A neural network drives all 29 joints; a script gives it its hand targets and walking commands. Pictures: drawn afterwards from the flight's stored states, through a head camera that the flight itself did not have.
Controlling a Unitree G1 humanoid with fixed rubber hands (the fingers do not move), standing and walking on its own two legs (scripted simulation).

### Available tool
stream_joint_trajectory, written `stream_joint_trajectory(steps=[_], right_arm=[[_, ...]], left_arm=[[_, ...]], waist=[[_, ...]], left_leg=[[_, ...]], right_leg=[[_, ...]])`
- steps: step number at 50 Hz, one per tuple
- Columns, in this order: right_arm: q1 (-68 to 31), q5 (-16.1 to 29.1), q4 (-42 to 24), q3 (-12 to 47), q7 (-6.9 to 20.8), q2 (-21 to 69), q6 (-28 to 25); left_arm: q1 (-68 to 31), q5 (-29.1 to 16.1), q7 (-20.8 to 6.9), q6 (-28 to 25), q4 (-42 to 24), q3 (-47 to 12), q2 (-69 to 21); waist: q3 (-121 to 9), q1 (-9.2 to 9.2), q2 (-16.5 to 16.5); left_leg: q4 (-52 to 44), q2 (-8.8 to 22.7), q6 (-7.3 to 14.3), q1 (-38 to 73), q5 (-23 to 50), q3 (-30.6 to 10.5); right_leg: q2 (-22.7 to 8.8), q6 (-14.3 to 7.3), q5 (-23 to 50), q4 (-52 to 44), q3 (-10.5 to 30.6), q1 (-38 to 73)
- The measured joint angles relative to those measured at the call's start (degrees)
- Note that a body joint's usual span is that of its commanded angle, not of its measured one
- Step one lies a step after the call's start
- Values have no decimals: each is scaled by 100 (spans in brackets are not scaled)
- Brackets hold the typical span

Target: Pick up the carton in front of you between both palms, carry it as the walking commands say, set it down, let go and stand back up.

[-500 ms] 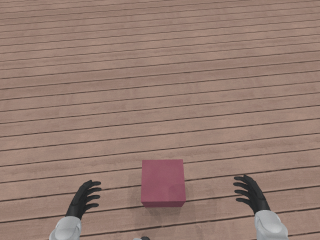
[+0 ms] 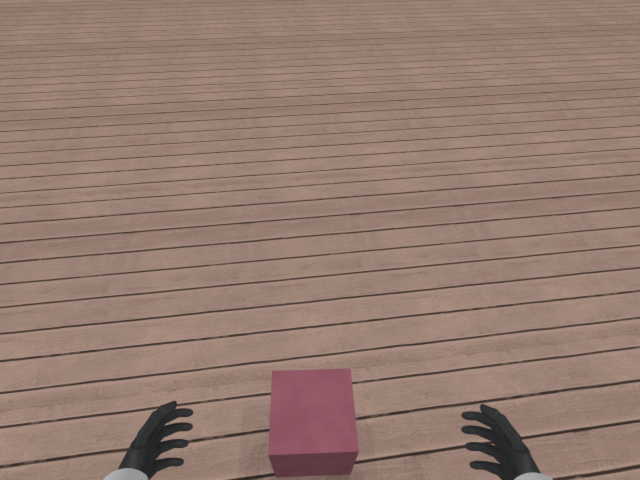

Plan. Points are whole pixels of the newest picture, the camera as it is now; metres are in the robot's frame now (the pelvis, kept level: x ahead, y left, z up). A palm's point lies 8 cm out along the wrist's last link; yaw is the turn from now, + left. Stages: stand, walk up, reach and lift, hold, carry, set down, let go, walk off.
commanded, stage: let go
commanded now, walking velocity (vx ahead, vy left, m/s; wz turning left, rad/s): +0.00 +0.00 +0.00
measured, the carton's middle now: (312, 424) +0.39 +0.02 -0.65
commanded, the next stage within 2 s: stand in 0.08 s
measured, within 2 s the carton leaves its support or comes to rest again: neither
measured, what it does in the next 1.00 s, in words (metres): stands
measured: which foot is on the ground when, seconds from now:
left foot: down 0.00-1.00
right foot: down 0.00-1.00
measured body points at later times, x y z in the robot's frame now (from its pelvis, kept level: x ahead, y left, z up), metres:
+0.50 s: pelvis +0.01 +0.01 +0.00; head +0.02 +0.02 +0.45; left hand +0.15 +0.30 -0.11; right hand +0.15 -0.29 -0.09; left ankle +0.00 +0.12 -0.74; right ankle -0.02 -0.12 -0.74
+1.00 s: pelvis +0.01 +0.01 +0.00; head +0.01 +0.02 +0.45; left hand +0.12 +0.31 -0.11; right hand +0.13 -0.29 -0.10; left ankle +0.00 +0.12 -0.74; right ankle -0.02 -0.12 -0.74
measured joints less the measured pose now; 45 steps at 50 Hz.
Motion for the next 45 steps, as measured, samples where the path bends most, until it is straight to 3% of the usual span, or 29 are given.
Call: stream_joint_trajectory(steps=[4, 10, 23, 45], right_arm=[[54, 70, 125, 20, -123, -26, -149], [-36, -125, 1068, 32, -434, -355, -505], [-190, -115, 1878, -10, -545, -770, -767], [-340, -59, 2608, 135, -570, -845, -849]], left_arm=[[29, 28, 167, 309, -199, -93, 59], [-61, 66, 503, -323, 699, -49, 431], [-77, 67, 572, -744, 1765, -69, 758], [-236, 21, 583, -848, 2547, -166, 857]], waist=[[-27, -7, 36], [-497, 14, 0], [-663, -24, -75], [-623, -10, -35]], left_leg=[[127, -26, 16, -46, -59, -34], [445, -20, 23, -593, -202, -28], [372, -28, 77, -645, -230, -7], [17, -57, 108, -369, -38, 12]], right_leg=[[-20, 15, -52, 79, -39, -7], [1, 41, -164, 334, -40, -528], [-15, 74, -133, 159, -17, -538], [-65, 99, 50, -177, 7, -274]])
